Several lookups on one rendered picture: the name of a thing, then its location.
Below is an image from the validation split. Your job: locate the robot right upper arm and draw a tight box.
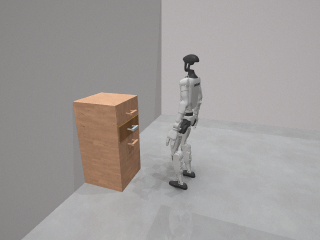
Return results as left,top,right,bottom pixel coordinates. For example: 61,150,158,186
198,76,203,101

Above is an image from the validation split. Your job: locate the robot left upper arm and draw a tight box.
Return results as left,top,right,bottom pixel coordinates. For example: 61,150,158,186
179,78,190,109

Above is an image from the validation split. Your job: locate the left robot hand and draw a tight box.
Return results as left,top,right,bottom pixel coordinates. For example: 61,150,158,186
166,128,181,149

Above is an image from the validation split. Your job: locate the robot shin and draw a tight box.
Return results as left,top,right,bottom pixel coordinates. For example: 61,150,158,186
171,153,184,185
180,146,192,173

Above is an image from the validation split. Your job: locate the robot left shin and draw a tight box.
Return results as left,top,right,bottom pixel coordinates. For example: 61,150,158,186
171,153,184,185

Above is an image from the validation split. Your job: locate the right robot forearm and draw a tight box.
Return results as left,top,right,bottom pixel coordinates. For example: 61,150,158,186
193,99,202,117

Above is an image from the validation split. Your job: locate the right robot hand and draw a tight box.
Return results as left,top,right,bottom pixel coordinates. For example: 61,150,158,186
193,116,199,129

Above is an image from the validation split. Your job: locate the left robot forearm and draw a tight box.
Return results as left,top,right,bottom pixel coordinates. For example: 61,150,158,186
172,101,186,131

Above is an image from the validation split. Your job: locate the handle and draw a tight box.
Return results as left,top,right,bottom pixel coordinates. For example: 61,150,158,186
127,125,139,132
130,110,138,116
131,139,139,146

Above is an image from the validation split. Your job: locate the drawer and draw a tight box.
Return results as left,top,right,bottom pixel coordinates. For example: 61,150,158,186
118,114,139,142

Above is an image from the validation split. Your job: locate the cabinet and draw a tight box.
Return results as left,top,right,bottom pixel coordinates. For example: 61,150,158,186
73,92,141,192

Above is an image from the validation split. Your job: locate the robot right shin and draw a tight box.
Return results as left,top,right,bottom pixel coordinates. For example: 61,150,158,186
180,146,192,173

